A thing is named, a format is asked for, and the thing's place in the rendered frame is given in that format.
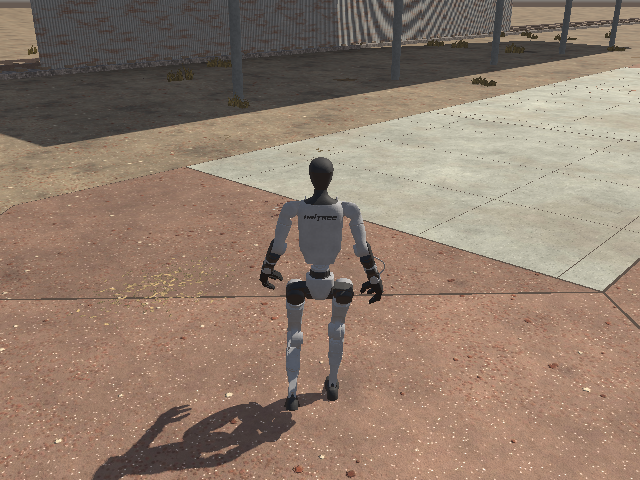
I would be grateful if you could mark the robot left upper arm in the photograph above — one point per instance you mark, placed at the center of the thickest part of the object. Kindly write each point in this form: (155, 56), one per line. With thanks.
(289, 210)

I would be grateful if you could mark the robot right forearm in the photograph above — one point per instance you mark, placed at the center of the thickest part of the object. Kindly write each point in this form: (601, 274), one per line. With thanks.
(370, 267)

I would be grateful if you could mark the robot right upper arm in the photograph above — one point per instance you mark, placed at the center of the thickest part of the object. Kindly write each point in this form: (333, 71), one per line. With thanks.
(352, 211)

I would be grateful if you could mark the robot left forearm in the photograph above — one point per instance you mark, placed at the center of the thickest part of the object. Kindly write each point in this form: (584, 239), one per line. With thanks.
(270, 260)

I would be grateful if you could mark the right robot shin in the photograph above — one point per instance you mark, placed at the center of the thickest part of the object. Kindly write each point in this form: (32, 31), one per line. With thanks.
(335, 356)

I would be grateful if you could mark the robot right thigh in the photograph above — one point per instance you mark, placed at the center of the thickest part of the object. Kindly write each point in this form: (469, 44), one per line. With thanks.
(342, 297)

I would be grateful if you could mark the right robot hand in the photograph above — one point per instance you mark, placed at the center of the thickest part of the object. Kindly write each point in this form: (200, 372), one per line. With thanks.
(377, 288)

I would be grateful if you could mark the left robot hand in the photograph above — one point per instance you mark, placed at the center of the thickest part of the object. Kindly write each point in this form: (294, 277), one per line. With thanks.
(274, 275)

